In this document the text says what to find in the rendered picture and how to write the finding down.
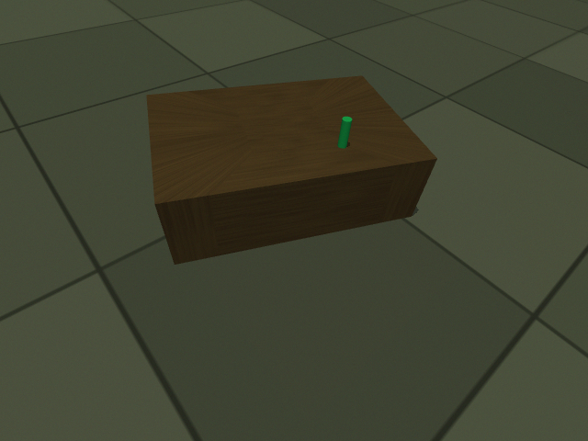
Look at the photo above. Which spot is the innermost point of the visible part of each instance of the can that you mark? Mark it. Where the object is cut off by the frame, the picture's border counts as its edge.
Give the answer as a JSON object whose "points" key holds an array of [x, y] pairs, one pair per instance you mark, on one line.
{"points": [[344, 132]]}

